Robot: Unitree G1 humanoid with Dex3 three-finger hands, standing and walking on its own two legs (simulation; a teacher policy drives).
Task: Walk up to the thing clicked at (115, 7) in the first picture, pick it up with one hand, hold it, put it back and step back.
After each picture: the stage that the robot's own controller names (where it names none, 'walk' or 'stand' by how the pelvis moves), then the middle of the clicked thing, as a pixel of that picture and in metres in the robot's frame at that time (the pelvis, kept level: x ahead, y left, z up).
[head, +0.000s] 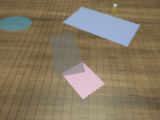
stand; (114, 8) +2.26 -0.54 -0.72
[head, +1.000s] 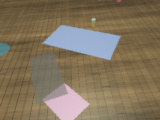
walk; (93, 22) +2.17 -0.05 -0.69
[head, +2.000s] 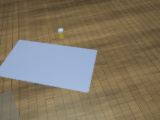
walk; (61, 33) +1.50 +0.31 -0.71
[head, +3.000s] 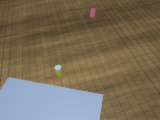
walk; (58, 70) +0.97 +0.29 -0.72
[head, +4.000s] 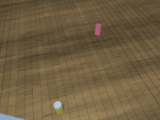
walk; (58, 107) +0.59 +0.26 -0.72
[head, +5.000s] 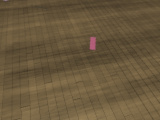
stand; out of the picture +0.39 +0.20 -0.71
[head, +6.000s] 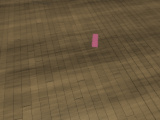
stand; out of the picture +0.36 +0.20 -0.72
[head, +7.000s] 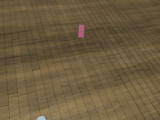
walk; out of the picture +0.43 +0.20 -0.72
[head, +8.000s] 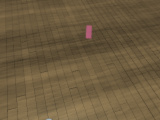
stand; out of the picture +0.40 +0.21 -0.70
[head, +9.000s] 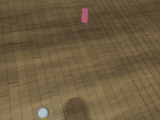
walk; (43, 114) +0.37 +0.21 -0.70
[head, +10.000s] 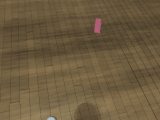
stand; out of the picture +0.35 +0.17 -0.71
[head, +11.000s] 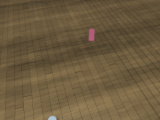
walk; out of the picture +0.48 +0.24 -0.70
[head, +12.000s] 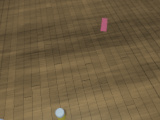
stand; (60, 114) +0.45 +0.20 -0.69
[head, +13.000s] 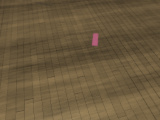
stand; out of the picture +0.44 +0.21 -0.72
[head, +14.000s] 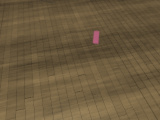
stand; out of the picture +0.44 +0.22 -0.72
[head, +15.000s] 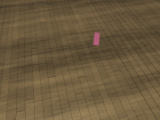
stand; out of the picture +0.43 +0.22 -0.72
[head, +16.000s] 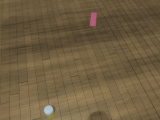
go down; (49, 112) +0.45 +0.21 -0.70
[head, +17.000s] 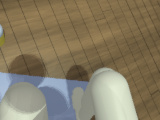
go down; out of the picture +0.55 +0.22 -0.30
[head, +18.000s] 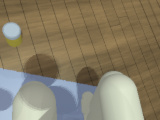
approach; (13, 35) +0.55 +0.20 -0.30
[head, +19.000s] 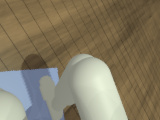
close in; out of the picture +0.54 +0.25 -0.25
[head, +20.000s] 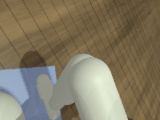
close; out of the picture +0.53 +0.25 -0.26
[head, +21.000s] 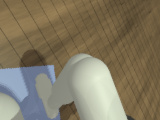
close; out of the picture +0.51 +0.24 -0.26
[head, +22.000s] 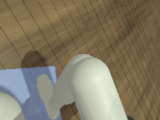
lift; out of the picture +0.50 +0.24 -0.26
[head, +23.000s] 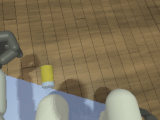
lift; (47, 76) +0.45 +0.15 -0.41
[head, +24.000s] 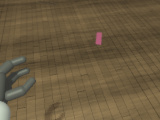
go down; out of the picture +0.37 +0.19 -0.70
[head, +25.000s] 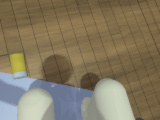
go down; (18, 66) +0.44 +0.21 -0.40
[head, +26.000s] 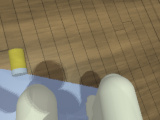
go down; (17, 62) +0.45 +0.20 -0.34
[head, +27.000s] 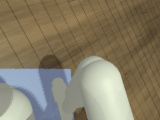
stand; out of the picture +0.45 +0.25 -0.28
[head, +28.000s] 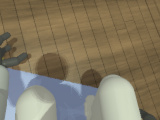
close in; out of the picture +0.45 +0.27 -0.35
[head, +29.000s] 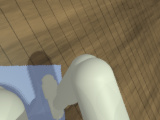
lift; out of the picture +0.38 +0.44 -0.29
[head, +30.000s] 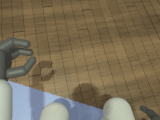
close in; out of the picture +0.40 +0.49 -0.48
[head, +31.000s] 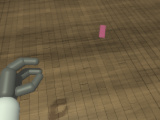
close in; out of the picture +0.33 +0.61 -0.70
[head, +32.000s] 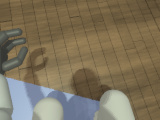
hold; out of the picture +0.38 +0.71 -0.45
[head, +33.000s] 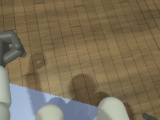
crouch; out of the picture +0.36 +0.81 -0.50
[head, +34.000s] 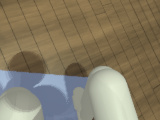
hold; out of the picture +0.30 +0.92 -0.31
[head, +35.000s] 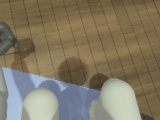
hold; out of the picture +0.37 +1.01 -0.38
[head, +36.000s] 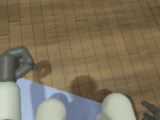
lower; out of the picture +0.36 +1.10 -0.46
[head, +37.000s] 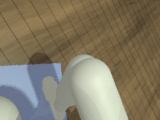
lower; out of the picture +0.15 +1.22 -0.29
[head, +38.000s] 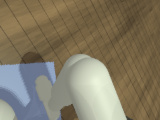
lower; out of the picture +0.07 +1.30 -0.29
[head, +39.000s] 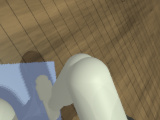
hold; out of the picture +0.04 +1.39 -0.29
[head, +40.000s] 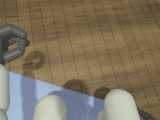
hold; out of the picture +0.28 +1.46 -0.42
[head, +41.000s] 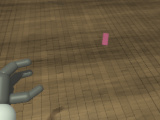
hold; out of the picture +0.23 +1.56 -0.70
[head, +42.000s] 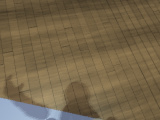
stand; out of the picture +0.20 +1.66 -0.66
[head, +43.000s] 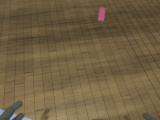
withdraw; out of the picture +0.22 +1.75 -0.65
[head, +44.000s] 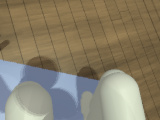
withdraw; out of the picture +0.20 +1.82 -0.31
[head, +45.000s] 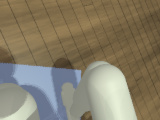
hold; out of the picture +0.00 +1.89 -0.29
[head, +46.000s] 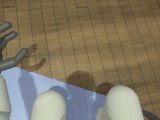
lower; out of the picture +0.26 +1.97 -0.40
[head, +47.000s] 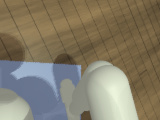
lower; out of the picture +0.04 +2.06 -0.29
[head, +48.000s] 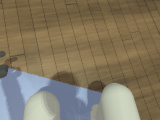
walk; out of the picture +0.16 +2.12 -0.39
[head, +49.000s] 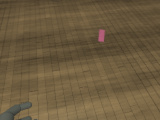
hold; out of the picture +0.19 +2.21 -0.68
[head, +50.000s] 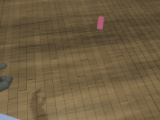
withdraw; out of the picture +0.15 +2.29 -0.72
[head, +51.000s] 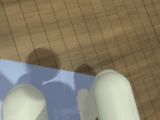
lower; out of the picture +0.11 +2.35 -0.34
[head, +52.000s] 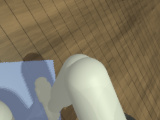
lower; out of the picture -0.29 +2.38 -0.29
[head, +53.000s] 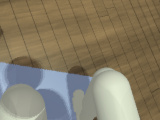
lower; out of the picture -0.08 +2.48 -0.32
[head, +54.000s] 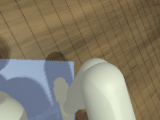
lower; out of the picture -0.15 +2.54 -0.29
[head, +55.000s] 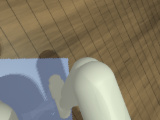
hold; out of the picture -0.26 +2.58 -0.31
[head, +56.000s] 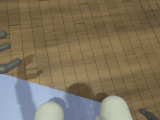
stand; out of the picture +0.13 +2.67 -0.47
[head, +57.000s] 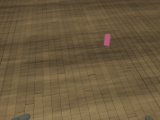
withdraw; out of the picture +0.18 +2.74 -0.69
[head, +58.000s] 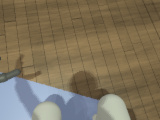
withdraw; out of the picture +0.16 +2.81 -0.48
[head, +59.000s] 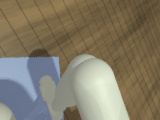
hold; out of the picture -0.34 +2.82 -0.29
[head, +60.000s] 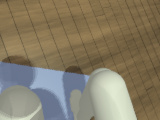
lower; out of the picture -0.22 +2.89 -0.32
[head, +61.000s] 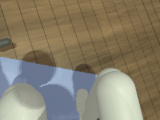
lower; out of the picture -0.01 +2.97 -0.31
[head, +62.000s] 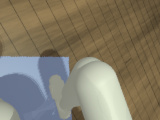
stand; out of the picture -0.36 +2.98 -0.31
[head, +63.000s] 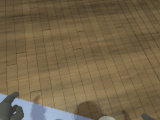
stand; out of the picture +0.10 +3.08 -0.58
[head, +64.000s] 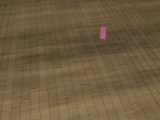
stand; out of the picture +0.10 +3.13 -0.68
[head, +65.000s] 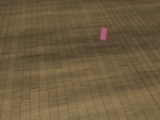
stand; out of the picture +0.10 +3.17 -0.68
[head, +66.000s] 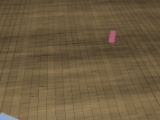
stand; out of the picture +0.15 +3.22 -0.73
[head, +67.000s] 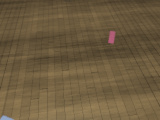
stand; out of the picture +0.15 +3.29 -0.75
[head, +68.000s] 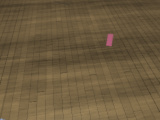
walk; out of the picture +0.12 +3.34 -0.75
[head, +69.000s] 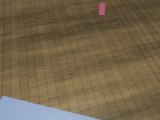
walk; out of the picture -0.14 +3.30 -0.72
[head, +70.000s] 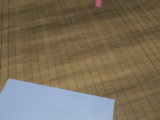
walk; out of the picture -0.03 +3.39 -0.73
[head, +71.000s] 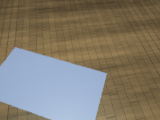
stand; out of the picture +0.60 +3.44 -0.72
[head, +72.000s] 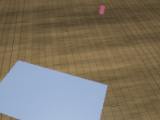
stand; out of the picture +0.54 +3.48 -0.74
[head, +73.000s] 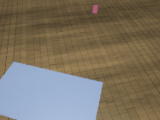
stand; out of the picture +0.48 +3.53 -0.75
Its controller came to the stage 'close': yes
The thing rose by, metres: 0.01
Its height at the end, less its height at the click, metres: -0.02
